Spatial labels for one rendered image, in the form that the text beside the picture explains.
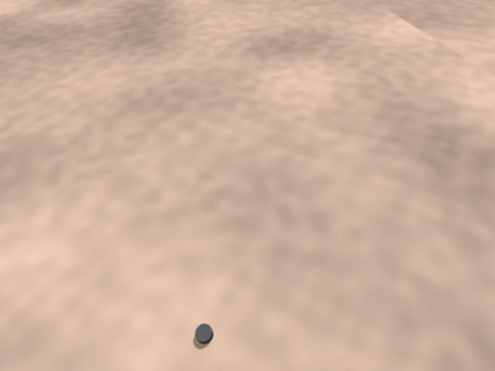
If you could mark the tin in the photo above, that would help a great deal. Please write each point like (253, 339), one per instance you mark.
(204, 333)

